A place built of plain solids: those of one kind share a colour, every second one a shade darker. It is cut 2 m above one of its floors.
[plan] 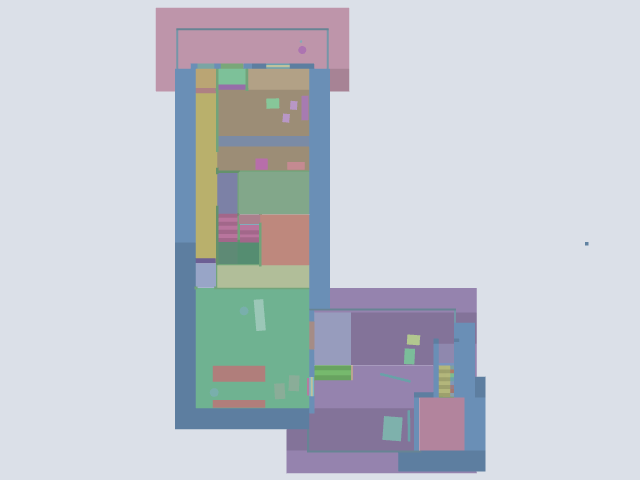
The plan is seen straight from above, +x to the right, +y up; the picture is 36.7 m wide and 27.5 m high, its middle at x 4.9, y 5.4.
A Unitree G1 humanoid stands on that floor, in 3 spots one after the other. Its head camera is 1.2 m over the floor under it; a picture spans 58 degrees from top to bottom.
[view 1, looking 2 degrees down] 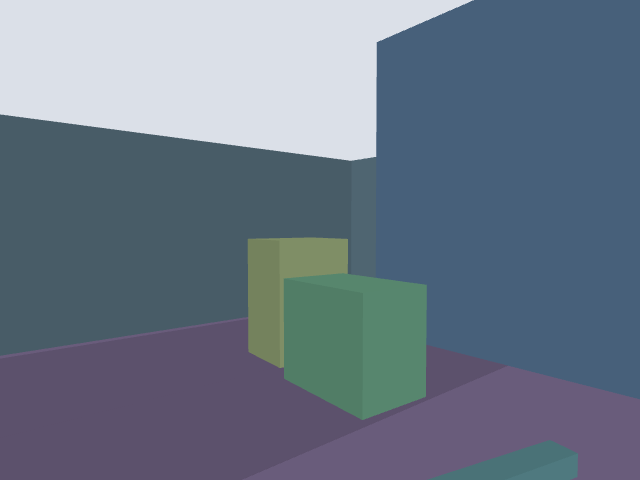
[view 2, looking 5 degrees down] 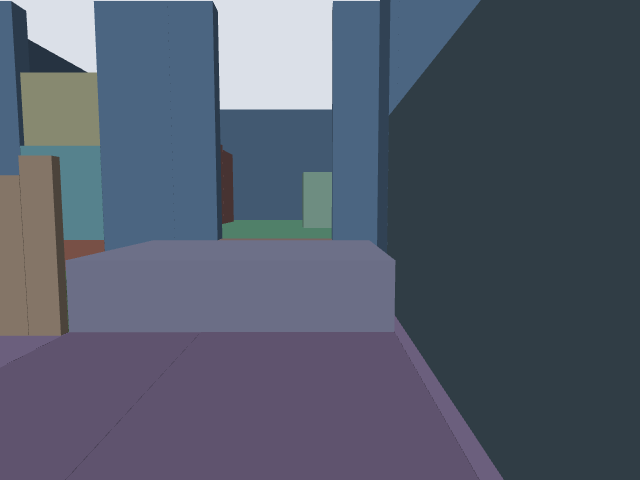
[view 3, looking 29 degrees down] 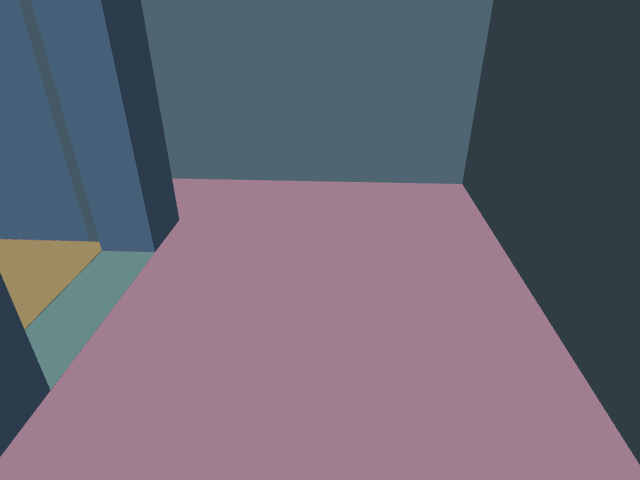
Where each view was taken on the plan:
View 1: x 7.83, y -3.54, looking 50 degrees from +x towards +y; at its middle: bin_yard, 3.82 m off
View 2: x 10.60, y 0.56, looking -180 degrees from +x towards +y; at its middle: floor_sill_bankdoor_concrete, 6.09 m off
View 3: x -0.14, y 16.51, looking -177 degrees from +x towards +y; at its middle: yard_forep_stone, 2.48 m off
